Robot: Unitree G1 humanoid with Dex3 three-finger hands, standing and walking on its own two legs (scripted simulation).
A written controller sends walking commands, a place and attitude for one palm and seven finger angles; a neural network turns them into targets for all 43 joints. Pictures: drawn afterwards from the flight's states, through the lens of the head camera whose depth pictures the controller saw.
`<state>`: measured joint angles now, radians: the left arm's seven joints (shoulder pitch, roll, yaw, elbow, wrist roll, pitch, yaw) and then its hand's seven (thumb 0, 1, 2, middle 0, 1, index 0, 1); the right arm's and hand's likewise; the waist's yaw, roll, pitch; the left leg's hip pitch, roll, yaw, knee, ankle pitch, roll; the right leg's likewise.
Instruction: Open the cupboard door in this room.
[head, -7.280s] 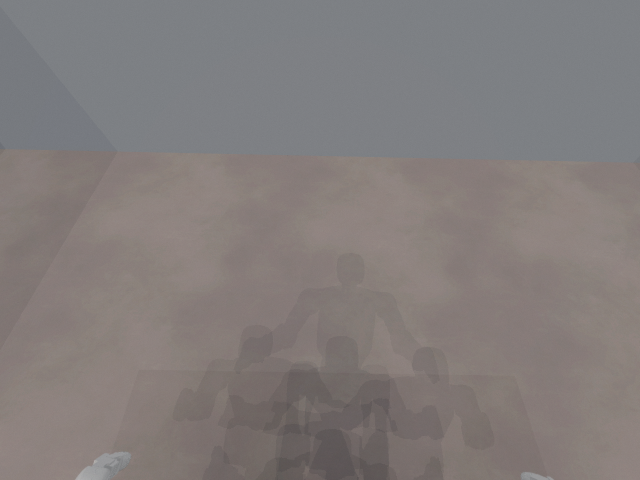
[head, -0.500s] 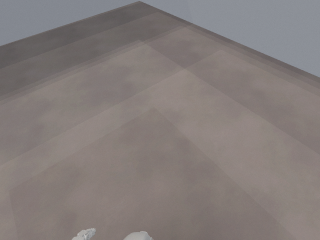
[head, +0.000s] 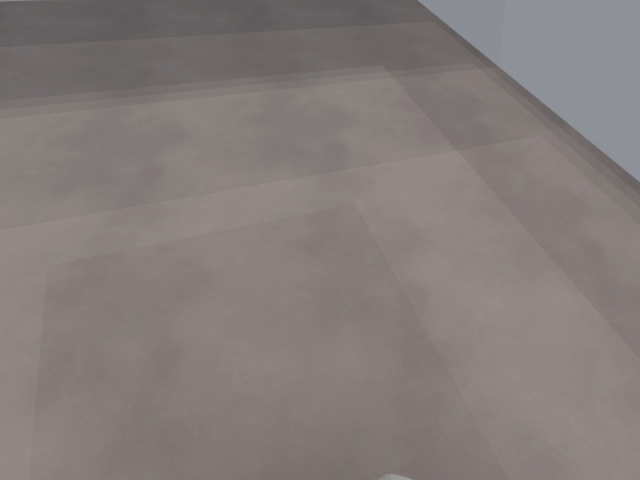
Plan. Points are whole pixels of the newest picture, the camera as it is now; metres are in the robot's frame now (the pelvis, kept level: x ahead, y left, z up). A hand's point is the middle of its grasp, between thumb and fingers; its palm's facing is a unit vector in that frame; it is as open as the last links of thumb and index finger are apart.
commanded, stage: turn or walk to find it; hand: left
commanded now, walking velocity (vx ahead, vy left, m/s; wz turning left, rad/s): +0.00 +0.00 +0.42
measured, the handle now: out of the picture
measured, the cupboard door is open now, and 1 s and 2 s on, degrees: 0 0 0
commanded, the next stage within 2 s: none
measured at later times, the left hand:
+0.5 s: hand out of the picture +0.04 +0.16 -0.14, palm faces +0.22 -0.93 -0.29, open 7.4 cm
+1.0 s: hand out of the picture -0.12 +0.20 -0.18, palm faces +0.47 -0.85 -0.24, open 7.4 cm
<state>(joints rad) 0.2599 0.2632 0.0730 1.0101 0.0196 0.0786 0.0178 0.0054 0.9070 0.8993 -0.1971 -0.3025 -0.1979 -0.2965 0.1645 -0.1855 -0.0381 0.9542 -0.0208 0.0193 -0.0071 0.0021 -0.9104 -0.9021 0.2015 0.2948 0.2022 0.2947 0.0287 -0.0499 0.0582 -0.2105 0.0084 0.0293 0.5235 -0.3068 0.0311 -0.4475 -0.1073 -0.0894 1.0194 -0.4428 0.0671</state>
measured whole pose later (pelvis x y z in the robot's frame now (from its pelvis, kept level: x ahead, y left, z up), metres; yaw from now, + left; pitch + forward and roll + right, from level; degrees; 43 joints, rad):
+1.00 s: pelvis -0.06 -0.01 +0.00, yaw +25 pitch -1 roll -1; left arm 0.23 0.26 0.07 0.99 0.02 0.07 0.01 0.01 0.91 0.90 -0.20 -0.30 -0.20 -0.30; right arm 0.16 -0.19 -0.03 0.95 -0.02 0.01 -0.01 0.00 -0.91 -0.90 0.20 0.30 0.20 0.29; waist 0.03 -0.03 0.07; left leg -0.22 0.01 0.03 0.50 -0.27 0.03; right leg -0.45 -0.10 -0.07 1.08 -0.44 0.07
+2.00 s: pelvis -0.11 -0.05 +0.00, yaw +50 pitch +0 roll -2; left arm 0.23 0.25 0.07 1.00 0.02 0.06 0.01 0.01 0.91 0.90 -0.20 -0.30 -0.20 -0.30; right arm 0.14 -0.19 -0.03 0.96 -0.02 0.02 -0.01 0.00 -0.91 -0.90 0.20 0.30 0.20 0.29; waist 0.03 -0.03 0.07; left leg -0.20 0.00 0.03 0.48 -0.27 0.05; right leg -0.46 -0.10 -0.07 1.07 -0.43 0.08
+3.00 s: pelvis -0.15 -0.11 +0.00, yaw +75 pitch -1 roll -1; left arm 0.21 0.26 0.07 0.99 0.01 0.06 0.01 0.01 0.91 0.90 -0.20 -0.30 -0.20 -0.30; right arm 0.16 -0.18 -0.03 0.96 -0.02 0.01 -0.01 0.00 -0.91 -0.90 0.20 0.30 0.20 0.30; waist 0.03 -0.03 0.07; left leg -0.20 0.00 0.01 0.46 -0.25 0.03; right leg -0.46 -0.09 -0.06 1.08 -0.41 0.09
